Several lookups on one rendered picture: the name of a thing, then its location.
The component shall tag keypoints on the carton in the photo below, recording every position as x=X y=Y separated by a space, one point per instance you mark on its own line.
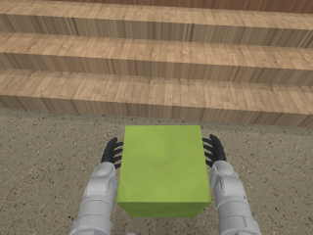
x=163 y=171

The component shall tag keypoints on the left robot forearm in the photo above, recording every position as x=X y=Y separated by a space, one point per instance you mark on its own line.
x=94 y=217

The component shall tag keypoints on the right robot hand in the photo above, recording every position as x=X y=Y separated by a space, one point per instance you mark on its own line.
x=217 y=150

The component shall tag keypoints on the right robot forearm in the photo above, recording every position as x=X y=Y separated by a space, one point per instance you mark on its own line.
x=234 y=213

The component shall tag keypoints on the left robot hand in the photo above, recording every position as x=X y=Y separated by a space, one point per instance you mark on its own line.
x=109 y=153

